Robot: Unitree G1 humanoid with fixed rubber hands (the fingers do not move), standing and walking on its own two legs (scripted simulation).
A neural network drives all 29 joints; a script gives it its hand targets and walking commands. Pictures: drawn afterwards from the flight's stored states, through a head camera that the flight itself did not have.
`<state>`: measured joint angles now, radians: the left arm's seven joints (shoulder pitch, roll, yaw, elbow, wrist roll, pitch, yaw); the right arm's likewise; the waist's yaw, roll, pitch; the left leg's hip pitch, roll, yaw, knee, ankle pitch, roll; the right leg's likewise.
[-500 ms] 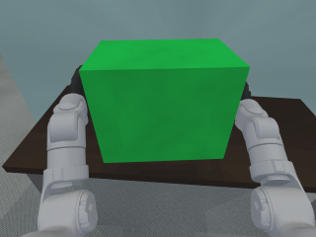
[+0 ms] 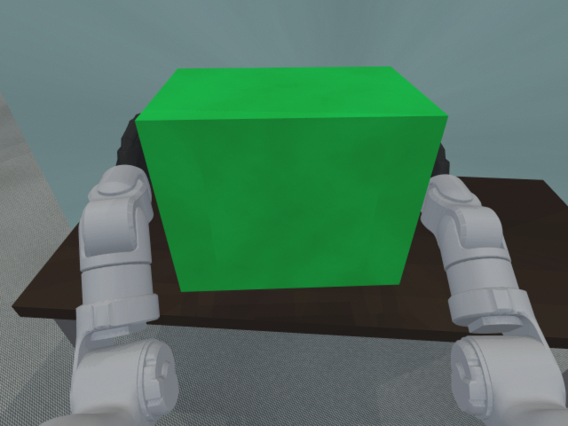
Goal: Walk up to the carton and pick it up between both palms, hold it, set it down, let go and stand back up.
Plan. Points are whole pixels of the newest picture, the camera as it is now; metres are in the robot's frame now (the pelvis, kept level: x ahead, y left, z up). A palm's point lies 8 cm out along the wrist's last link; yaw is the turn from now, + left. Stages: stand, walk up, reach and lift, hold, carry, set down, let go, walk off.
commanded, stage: hold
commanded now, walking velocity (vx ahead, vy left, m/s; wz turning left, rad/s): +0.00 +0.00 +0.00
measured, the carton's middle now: (288, 176) +0.38 -0.01 +0.21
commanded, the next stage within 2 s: none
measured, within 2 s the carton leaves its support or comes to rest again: neither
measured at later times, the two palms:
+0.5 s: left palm (137, 172) +0.35 +0.19 +0.24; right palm (434, 180) +0.35 -0.20 +0.22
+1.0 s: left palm (134, 173) +0.35 +0.19 +0.24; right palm (431, 179) +0.36 -0.20 +0.22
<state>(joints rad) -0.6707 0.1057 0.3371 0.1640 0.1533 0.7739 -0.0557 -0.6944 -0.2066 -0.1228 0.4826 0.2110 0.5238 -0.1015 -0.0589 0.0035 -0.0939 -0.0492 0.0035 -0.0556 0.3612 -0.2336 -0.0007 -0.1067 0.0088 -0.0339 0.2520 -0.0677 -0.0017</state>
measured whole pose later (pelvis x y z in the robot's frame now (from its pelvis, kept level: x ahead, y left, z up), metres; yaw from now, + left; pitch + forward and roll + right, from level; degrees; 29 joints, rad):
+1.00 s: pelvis +0.00 +0.00 +0.00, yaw +1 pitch -5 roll -1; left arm -0.67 0.11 0.32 0.14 0.17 0.78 -0.06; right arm -0.69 -0.21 -0.12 0.47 0.22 0.52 -0.10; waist -0.06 -0.01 -0.08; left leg -0.05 0.01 -0.07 0.38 -0.24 -0.01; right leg -0.10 0.01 -0.03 0.26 -0.07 0.00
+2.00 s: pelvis +0.00 +0.00 +0.00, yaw +1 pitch -5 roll -1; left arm -0.67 0.11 0.33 0.16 0.16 0.77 -0.06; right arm -0.69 -0.21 -0.13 0.48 0.21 0.52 -0.09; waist -0.06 -0.01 -0.09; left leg -0.06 0.01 -0.07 0.37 -0.23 -0.01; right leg -0.11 0.02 -0.03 0.27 -0.08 -0.01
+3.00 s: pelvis +0.00 +0.00 +0.00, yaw +2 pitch -4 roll -1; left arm -0.66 0.11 0.32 0.15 0.17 0.78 -0.06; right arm -0.69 -0.20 -0.13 0.47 0.22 0.53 -0.10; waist -0.07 -0.02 -0.09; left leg -0.06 0.00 -0.07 0.38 -0.24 -0.01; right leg -0.10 0.02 -0.03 0.26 -0.08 0.00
